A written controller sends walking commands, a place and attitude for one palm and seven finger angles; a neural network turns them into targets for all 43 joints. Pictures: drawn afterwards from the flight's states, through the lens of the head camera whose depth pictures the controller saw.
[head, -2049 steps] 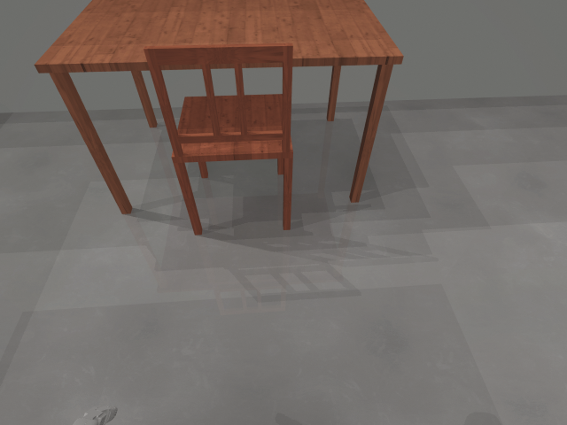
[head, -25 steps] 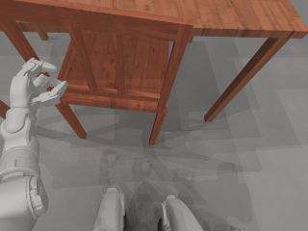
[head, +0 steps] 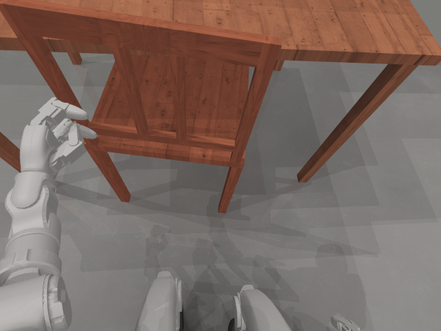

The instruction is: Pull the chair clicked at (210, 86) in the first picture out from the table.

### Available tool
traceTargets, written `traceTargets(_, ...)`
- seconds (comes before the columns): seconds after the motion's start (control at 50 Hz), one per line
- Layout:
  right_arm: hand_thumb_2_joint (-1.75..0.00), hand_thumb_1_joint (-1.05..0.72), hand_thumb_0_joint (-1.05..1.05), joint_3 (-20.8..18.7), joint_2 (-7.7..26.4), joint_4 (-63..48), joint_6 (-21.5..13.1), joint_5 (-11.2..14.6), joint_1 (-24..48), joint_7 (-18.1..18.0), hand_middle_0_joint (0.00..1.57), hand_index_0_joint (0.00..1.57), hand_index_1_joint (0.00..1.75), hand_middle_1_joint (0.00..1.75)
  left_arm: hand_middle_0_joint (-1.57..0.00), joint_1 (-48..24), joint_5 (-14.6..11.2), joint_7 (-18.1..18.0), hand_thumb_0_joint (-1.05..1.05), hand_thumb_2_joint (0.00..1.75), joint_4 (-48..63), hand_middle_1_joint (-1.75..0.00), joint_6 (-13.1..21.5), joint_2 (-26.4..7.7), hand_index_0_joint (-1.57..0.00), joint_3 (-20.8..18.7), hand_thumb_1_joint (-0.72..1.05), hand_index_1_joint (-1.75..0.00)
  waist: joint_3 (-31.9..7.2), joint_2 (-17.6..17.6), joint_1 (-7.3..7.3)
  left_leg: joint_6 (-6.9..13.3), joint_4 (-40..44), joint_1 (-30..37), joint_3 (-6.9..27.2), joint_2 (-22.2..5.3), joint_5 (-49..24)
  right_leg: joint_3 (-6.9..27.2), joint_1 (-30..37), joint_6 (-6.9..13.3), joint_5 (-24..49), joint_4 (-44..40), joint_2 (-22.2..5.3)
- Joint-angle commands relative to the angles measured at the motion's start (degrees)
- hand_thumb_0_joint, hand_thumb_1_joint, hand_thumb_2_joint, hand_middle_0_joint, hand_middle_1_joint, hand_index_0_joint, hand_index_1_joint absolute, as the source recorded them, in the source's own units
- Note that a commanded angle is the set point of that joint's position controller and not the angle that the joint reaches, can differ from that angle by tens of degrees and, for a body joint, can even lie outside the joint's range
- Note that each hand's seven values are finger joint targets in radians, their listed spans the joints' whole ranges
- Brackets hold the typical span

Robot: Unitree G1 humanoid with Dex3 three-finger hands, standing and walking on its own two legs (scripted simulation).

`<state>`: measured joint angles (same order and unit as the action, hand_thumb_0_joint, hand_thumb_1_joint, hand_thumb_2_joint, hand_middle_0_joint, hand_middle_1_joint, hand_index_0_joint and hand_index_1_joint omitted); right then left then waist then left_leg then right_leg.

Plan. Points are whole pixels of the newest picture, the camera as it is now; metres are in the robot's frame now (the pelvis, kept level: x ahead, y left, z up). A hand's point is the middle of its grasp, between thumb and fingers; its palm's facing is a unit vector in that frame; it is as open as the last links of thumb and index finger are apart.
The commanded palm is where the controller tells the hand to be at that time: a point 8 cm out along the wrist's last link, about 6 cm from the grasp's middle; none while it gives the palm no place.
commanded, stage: hook a spindle and tug to test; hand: left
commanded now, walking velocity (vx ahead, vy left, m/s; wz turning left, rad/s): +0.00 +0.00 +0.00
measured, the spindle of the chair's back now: (133, 96) +0.56 +0.17 +0.01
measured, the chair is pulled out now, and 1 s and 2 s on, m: -0.05 -0.05 -0.05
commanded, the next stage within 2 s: open the thumb and straighten the fingers in 0.20 s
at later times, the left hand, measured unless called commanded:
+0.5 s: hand (73, 155) +0.41 +0.25 +0.02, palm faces +0.06 -1.00 -0.06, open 6.1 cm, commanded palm +0.39 +0.28 +0.03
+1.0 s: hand (67, 156) +0.41 +0.26 +0.02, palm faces +0.07 -0.99 -0.07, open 16.8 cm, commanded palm +0.39 +0.30 +0.03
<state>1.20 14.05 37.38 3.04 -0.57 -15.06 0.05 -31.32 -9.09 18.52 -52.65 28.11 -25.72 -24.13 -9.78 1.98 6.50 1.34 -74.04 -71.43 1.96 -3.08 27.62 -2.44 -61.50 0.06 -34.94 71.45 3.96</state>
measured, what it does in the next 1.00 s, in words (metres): stands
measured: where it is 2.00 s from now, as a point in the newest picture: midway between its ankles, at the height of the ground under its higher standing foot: outside the picture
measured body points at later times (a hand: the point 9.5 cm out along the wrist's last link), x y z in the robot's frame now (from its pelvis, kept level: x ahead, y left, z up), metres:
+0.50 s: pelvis +0.00 +0.01 +0.00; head +0.12 +0.04 +0.43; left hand +0.40 +0.31 +0.03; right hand +0.08 -0.26 -0.11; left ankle +0.06 +0.10 -0.62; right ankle -0.01 -0.13 -0.62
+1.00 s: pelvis +0.00 +0.00 +0.00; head +0.12 +0.03 +0.43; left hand +0.40 +0.31 +0.03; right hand +0.09 -0.27 -0.11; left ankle +0.06 +0.10 -0.62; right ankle -0.01 -0.13 -0.62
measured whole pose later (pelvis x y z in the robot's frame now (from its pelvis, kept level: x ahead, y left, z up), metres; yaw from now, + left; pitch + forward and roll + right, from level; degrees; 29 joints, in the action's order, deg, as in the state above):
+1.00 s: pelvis +0.00 +0.00 +0.00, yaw +0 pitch +24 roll -5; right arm 1.2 14.6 37.4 1.5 -0.3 -14.7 -0.7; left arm -27.5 -9.6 20.2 -50.4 26.8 -27.0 -25.1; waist -9.7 1.9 5.8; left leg 1.4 -73.6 -70.7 2.1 -3.0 27.4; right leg -2.5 -60.7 0.0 -34.7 71.0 3.9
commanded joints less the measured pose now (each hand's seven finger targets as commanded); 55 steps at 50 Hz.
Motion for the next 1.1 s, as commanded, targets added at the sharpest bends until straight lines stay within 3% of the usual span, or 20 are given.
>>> traceTargets(0.0,-0.90,-0.90,0.00,-3.6,10.6,-3.7,-1.4,0.1,-6.0,-1.0,0.20,0.20,0.30,0.30,-0.50,-18.2,-1.8,1.3,0.00,0.90,10.1,-1.45,3.1,-12.5,-0.50,-0.7,0.90,-1.45,-23.4,7.2,1.04,0.5,7.3,31.4,2.1,0.6,-16.1,0.0,-1.2,1.4,14.7,-10.6,0.3)
traceTargets(0.02,-0.90,-0.90,0.00,-3.6,10.8,-3.9,-1.3,0.1,-6.0,-1.0,0.20,0.20,0.30,0.30,-0.50,-16.7,-2.0,1.3,0.00,0.90,9.4,-1.45,2.8,-14.5,-0.50,-2.9,0.90,-1.45,-23.7,6.2,0.02,0.3,7.5,30.8,2.2,0.5,-15.8,-0.2,-0.4,1.4,14.3,-10.5,0.2)
traceTargets(0.14,-0.90,-0.90,0.00,-3.6,10.4,-4.7,-2.0,0.2,-4.9,-1.1,0.20,0.20,0.30,0.30,-0.50,-16.2,-2.6,1.2,0.00,0.90,14.5,-1.45,3.7,-14.2,-0.50,-2.9,0.90,-1.45,-25.9,7.7,-0.47,0.2,7.7,33.2,2.2,0.5,-17.5,-0.2,-0.1,1.4,15.2,-10.2,0.3)
traceTargets(0.22,-0.90,-0.90,0.00,-3.6,10.5,-3.9,-2.5,0.1,-5.2,-1.3,0.20,0.20,0.30,0.30,-0.50,-18.4,-2.2,0.7,0.00,0.90,14.9,-1.45,4.2,-13.4,-0.50,-1.7,0.90,-1.45,-24.6,7.6,0.47,0.1,7.7,33.7,2.9,0.2,-16.7,-0.5,-2.1,1.4,14.0,-10.1,0.3)
traceTargets(0.26,-0.90,-0.90,0.00,-3.7,10.5,-3.8,-2.6,0.1,-5.0,-1.3,0.20,0.20,0.30,0.30,-0.50,-18.9,-2.0,0.6,0.00,0.90,14.6,-1.45,3.8,-10.9,-0.50,0.7,0.90,-1.45,-24.4,7.6,1.05,-0.1,8.3,34.7,3.5,0.2,-15.5,-0.8,-3.4,1.5,12.9,-10.3,0.3)
traceTargets(0.28,-0.90,-0.90,0.00,-3.8,11.1,-3.9,-2.4,-0.1,-5.4,-1.4,0.20,0.20,0.30,0.30,-0.50,-13.9,-1.8,0.6,0.00,0.90,11.6,-1.45,3.2,-16.2,-0.50,-4.7,0.90,-1.45,-23.8,7.2,-1.06,-0.2,8.3,32.6,3.2,0.3,-14.6,-0.7,-2.1,1.6,12.2,-10.1,0.3)
traceTargets(0.32,-0.90,-0.90,0.00,-3.4,11.1,-4.3,-1.8,0.0,-5.5,-1.3,0.20,0.20,0.30,0.30,-0.50,-14.8,-0.2,-0.3,0.00,0.78,11.3,-1.45,1.8,-17.1,-0.50,-4.0,0.66,-1.45,-23.8,8.0,-0.73,0.1,8.6,32.4,2.9,0.3,-15.6,-0.6,-2.1,1.5,13.1,-9.9,0.1)
traceTargets(0.34,-0.90,-0.90,0.00,-3.5,10.7,-4.6,-1.8,0.1,-5.4,-1.2,0.20,0.20,0.30,0.30,-0.50,-14.3,-0.4,-0.1,0.00,0.73,11.2,-1.45,1.2,-14.5,-0.50,-2.4,0.54,-1.45,-23.4,7.3,-0.49,0.1,8.6,32.2,2.6,0.5,-15.4,-0.6,-1.5,1.4,13.2,-10.4,0.2)
traceTargets(0.44,-0.90,-0.90,0.00,-3.8,10.6,-5.0,-2.5,0.3,-4.8,-1.3,0.20,0.20,0.30,0.30,-0.50,-14.4,-2.1,0.3,0.00,0.43,17.3,-1.45,2.1,-12.9,-0.50,-1.1,-0.07,-1.45,-26.7,7.9,-0.39,-0.1,9.0,36.0,2.9,0.3,-17.8,-0.6,-0.3,1.5,14.8,-11.1,0.4)
traceTargets(0.5,-0.90,-0.90,0.00,-3.8,10.4,-4.1,-2.8,0.2,-5.3,-1.3,0.20,0.20,0.30,0.30,-0.47,-14.7,-2.0,0.2,0.00,0.26,15.5,-1.38,2.2,-10.4,-0.47,0.9,-0.43,-1.38,-24.3,6.2,0.74,0.1,8.7,35.0,3.3,0.3,-17.3,-1.0,-1.7,1.4,14.4,-11.0,0.5)
traceTargets(0.52,-0.90,-0.90,0.00,-3.9,11.4,-3.5,-2.6,0.2,-5.8,-1.6,0.20,0.20,0.30,0.30,-0.45,-13.0,-1.7,-0.1,0.00,0.20,12.8,-1.30,2.1,-17.8,-0.45,-5.6,-0.55,-1.30,-23.5,4.6,-0.64,0.1,8.5,32.5,3.1,0.1,-16.7,-0.8,-0.8,1.3,14.0,-10.7,0.4)
traceTargets(0.56,-0.90,-0.90,0.00,-3.6,10.8,-3.9,-2.2,0.3,-5.3,-1.5,0.20,0.20,0.30,0.30,-0.40,-13.2,-1.5,0.2,0.00,0.20,12.0,-1.16,2.0,-15.5,-0.40,-3.7,-0.55,-1.16,-22.0,4.9,-0.22,0.3,8.6,30.7,2.4,0.5,-15.5,-0.6,-0.6,1.2,13.5,-10.8,0.3)
traceTargets(0.6,-0.90,-0.90,0.00,-3.6,10.7,-4.3,-2.5,0.2,-5.3,-1.3,0.20,0.20,0.30,0.30,-0.35,-14.4,-1.2,0.6,0.00,0.20,13.1,-1.01,2.1,-14.0,-0.35,-2.2,-0.55,-1.01,-22.2,7.7,-0.18,0.1,8.9,32.6,2.7,0.4,-15.8,-0.8,-1.6,1.5,13.3,-10.6,0.2)
traceTargets(0.66,-0.90,-0.90,0.00,-3.8,10.9,-4.8,-2.4,0.2,-5.1,-1.3,0.20,0.20,0.30,0.30,-0.27,-12.1,-1.5,0.8,0.00,0.20,14.1,-0.80,2.2,-14.8,-0.27,-2.9,-0.55,-0.80,-24.0,7.3,-0.98,-0.1,9.4,34.5,2.8,0.3,-16.8,-0.8,-0.8,1.6,13.8,-11.0,0.4)
traceTargets(0.72,-0.90,-0.90,0.00,-3.8,10.8,-4.5,-2.5,0.3,-5.1,-1.4,0.20,0.20,0.30,0.30,-0.20,-13.2,-1.8,1.1,0.00,0.20,14.8,-0.58,2.3,-14.0,-0.20,-2.1,-0.55,-0.58,-24.4,7.1,-0.20,0.1,8.7,34.1,2.5,0.3,-18.1,-0.6,-0.4,1.4,15.3,-10.9,0.3)
traceTargets(0.82,-0.90,-0.90,0.00,-3.6,11.0,-4.1,-2.5,0.2,-5.2,-1.5,0.20,0.20,0.30,0.30,-0.07,-12.8,-1.9,1.0,0.00,0.20,13.8,-0.22,2.6,-17.5,-0.07,-5.4,-0.55,-0.22,-24.1,6.5,-0.78,0.3,8.1,31.9,1.9,0.5,-17.6,-0.2,0.9,1.3,15.5,-10.7,0.3)
traceTargets(0.88,-0.90,-0.90,0.00,-3.6,10.8,-4.3,-2.5,0.2,-4.9,-1.5,0.20,0.20,0.30,0.30,0.00,-12.5,-1.7,1.5,0.00,0.20,14.0,0.00,2.6,-15.8,0.00,-3.7,-0.55,0.00,-24.1,7.4,-0.56,0.3,7.9,31.9,1.6,0.7,-18.0,0.0,0.8,1.3,16.0,-10.6,0.3)
traceTargets(1.0,-0.90,-0.90,0.00,-3.6,11.1,-3.8,-2.9,0.3,-5.2,-1.7,0.20,0.20,0.30,0.30,0.00,-14.9,-2.2,2.7,0.00,0.20,13.2,0.00,2.5,-15.3,0.00,-2.7,-0.55,0.00,-23.2,7.4,0.24,0.5,7.7,31.8,2.1,0.5,-16.3,-0.1,-0.6,1.4,14.4,-10.9,0.4)
traceTargets(1.04,-0.90,-0.90,0.00,-3.7,11.3,-3.9,-2.8,0.3,-5.3,-1.7,0.20,0.20,0.30,0.30,0.00,-12.6,-2.3,2.8,0.00,0.20,12.1,0.00,2.1,-17.5,0.00,-5.0,-0.55,0.00,-24.6,6.7,-0.76,0.3,7.6,31.4,1.8,0.6,-17.3,0.1,0.9,1.4,15.5,-10.6,0.3)
traceTargets(1.08,-0.90,-0.90,0.00,-3.5,11.1,-3.9,-2.7,0.3,-4.9,-1.7,0.20,0.20,0.30,0.30,0.00,-13.9,-2.3,2.9,0.00,0.20,12.6,0.00,2.2,-17.4,0.00,-4.6,-0.55,0.00,-24.0,7.0,-0.68,0.4,7.4,30.6,1.7,0.6,-17.1,0.0,1.0,1.3,15.4,-10.5,0.2)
